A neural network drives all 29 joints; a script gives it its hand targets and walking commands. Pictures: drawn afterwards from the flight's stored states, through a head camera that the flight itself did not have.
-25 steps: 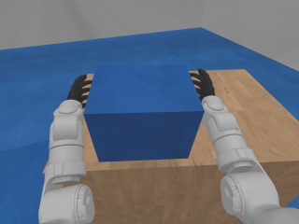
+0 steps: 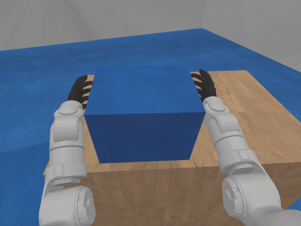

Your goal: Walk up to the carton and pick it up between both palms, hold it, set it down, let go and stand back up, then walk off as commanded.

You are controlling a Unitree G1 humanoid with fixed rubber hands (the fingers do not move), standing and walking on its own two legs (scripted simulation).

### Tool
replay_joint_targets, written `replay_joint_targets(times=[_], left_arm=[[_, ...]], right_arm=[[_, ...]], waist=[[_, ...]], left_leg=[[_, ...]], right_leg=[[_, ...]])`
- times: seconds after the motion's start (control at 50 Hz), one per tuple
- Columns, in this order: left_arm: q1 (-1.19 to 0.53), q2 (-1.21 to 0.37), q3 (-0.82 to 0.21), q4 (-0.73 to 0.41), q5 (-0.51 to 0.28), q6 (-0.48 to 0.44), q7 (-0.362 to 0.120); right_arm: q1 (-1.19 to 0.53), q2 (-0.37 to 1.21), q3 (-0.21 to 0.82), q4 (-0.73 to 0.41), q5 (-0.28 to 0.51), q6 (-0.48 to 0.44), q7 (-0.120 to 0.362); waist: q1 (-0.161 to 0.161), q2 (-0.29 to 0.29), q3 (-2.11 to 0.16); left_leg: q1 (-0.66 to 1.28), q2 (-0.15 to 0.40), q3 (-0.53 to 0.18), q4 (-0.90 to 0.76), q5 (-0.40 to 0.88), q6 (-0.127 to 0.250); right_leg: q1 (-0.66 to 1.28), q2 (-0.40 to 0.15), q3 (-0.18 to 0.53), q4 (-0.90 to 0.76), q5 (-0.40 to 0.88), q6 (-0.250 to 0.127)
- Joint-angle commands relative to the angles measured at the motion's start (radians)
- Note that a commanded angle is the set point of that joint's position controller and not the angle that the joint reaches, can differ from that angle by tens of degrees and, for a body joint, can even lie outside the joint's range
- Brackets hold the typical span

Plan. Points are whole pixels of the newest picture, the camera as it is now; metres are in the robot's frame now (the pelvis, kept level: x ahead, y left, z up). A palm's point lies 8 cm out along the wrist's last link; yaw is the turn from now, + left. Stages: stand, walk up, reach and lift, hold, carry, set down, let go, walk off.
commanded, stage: hold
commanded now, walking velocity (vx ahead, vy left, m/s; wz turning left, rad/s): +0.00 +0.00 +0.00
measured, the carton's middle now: (144, 113) +0.37 +0.02 +0.15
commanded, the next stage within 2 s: set down in 0.16 s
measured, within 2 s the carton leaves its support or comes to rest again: neither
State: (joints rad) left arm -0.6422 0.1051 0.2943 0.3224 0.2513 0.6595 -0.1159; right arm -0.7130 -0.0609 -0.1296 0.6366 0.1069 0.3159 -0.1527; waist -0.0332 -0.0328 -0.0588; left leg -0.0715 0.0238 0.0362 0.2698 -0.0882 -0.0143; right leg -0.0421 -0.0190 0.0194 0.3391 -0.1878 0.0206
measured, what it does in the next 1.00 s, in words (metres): stands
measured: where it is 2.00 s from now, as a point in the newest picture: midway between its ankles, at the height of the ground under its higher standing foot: outside the picture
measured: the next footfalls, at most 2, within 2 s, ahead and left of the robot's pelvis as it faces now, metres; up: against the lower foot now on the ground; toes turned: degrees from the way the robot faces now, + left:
none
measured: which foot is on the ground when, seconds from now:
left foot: down 0.00-1.00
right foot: down 0.00-1.00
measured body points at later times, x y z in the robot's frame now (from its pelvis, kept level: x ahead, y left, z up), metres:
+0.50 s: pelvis +0.00 +0.00 +0.00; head -0.06 +0.01 +0.45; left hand +0.38 +0.19 +0.22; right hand +0.39 -0.16 +0.22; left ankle +0.05 +0.13 -0.75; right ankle +0.01 -0.13 -0.75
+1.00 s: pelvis +0.04 -0.01 +0.00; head +0.02 +0.02 +0.45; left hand +0.45 +0.19 +0.17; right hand +0.44 -0.16 +0.19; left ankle +0.05 +0.13 -0.75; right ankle +0.01 -0.13 -0.74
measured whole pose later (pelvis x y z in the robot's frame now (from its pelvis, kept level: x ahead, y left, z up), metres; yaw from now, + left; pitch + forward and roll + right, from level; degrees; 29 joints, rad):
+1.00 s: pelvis +0.04 -0.01 +0.00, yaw +0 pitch -6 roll +1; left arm -0.68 0.10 0.37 0.47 0.30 0.38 -0.19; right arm -0.68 -0.03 -0.14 0.64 0.05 0.03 -0.17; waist -0.03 -0.07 0.04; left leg -0.01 0.02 0.04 0.25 -0.12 -0.02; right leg 0.01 -0.02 0.02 0.33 -0.22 0.02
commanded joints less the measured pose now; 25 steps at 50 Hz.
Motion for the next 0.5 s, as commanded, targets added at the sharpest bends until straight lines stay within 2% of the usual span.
replay_joint_targets(times=[0.0, 0.14, 0.16, 0.22, 0.24, 0.26, 0.3, 0.38, 0.44, 0.48], left_arm=[[-0.547, -0.548, -0.327, -0.223, -0.114, -0.046, -0.131], [-0.548, -0.557, -0.332, -0.227, -0.112, -0.047, -0.129], [-0.646, -0.536, -0.351, -0.253, -0.150, -0.049, -0.129], [-0.642, -0.535, -0.338, -0.199, -0.144, -0.074, -0.127], [-0.657, -0.535, -0.332, -0.186, -0.141, -0.087, -0.127], [-0.678, -0.535, -0.331, -0.170, -0.139, -0.102, -0.129], [-0.686, -0.528, -0.304, -0.125, -0.124, -0.132, -0.137], [-0.738, -0.489, -0.211, 0.014, -0.066, -0.217, -0.158], [-0.705, -0.435, -0.153, 0.120, -0.021, -0.253, -0.187], [-0.683, -0.423, -0.128, 0.162, 0.002, -0.270, -0.204]], right_arm=[[-0.647, 0.435, 0.362, -0.318, 0.139, -0.037, 0.143], [-0.652, 0.436, 0.368, -0.325, 0.143, -0.040, 0.143], [-0.731, 0.464, 0.355, -0.367, 0.171, -0.052, 0.135], [-0.753, 0.468, 0.331, -0.364, 0.139, -0.074, 0.142], [-0.775, 0.468, 0.317, -0.366, 0.122, -0.085, 0.146], [-0.773, 0.473, 0.304, -0.343, 0.103, -0.093, 0.147], [-0.787, 0.483, 0.280, -0.346, 0.067, -0.129, 0.152], [-0.813, 0.477, 0.157, -0.265, -0.058, -0.213, 0.166], [-0.742, 0.461, 0.119, -0.167, -0.121, -0.238, 0.166], [-0.674, 0.450, 0.094, -0.092, -0.142, -0.243, 0.163]], waist=[[-0.045, 0.015, -0.230], [-0.040, 0.021, -0.227], [-0.039, 0.005, -0.317], [-0.032, 0.015, -0.321], [-0.028, 0.007, -0.325], [-0.040, 0.014, -0.315], [-0.029, 0.007, -0.313], [-0.021, -0.023, -0.237], [-0.016, -0.058, -0.131], [-0.019, -0.043, -0.096]], left_leg=[[0.189, -0.057, 0.010, -0.002, 0.133, 0.020], [0.192, -0.056, 0.008, -0.004, 0.141, 0.017], [0.233, -0.062, 0.038, 0.014, 0.173, 0.017], [0.243, -0.064, 0.036, 0.018, 0.163, 0.014], [0.239, -0.062, 0.039, 0.013, 0.130, 0.015], [0.228, -0.064, 0.044, 0.010, 0.117, 0.014], [0.219, -0.067, 0.051, 0.001, 0.079, 0.017], [0.155, -0.061, 0.072, -0.046, -0.086, 0.027], [0.098, -0.062, 0.090, -0.081, -0.168, 0.046], [0.086, -0.061, 0.095, -0.089, -0.183, 0.049]], right_leg=[[0.032, 0.075, -0.091, -0.141, 0.098, -0.001], [0.030, 0.075, -0.093, -0.140, 0.103, -0.004], [-0.018, 0.084, -0.080, -0.124, 0.131, 0.023], [-0.037, 0.079, -0.087, -0.126, 0.103, 0.016], [-0.034, 0.078, -0.091, -0.126, 0.081, 0.014], [-0.032, 0.076, -0.094, -0.124, 0.083, 0.014], [-0.022, 0.072, -0.097, -0.125, 0.068, 0.017], [-0.032, 0.047, -0.109, -0.136, -0.061, 0.017], [-0.005, 0.032, -0.108, -0.151, -0.152, 0.020], [0.008, 0.030, -0.108, -0.157, -0.181, 0.016]])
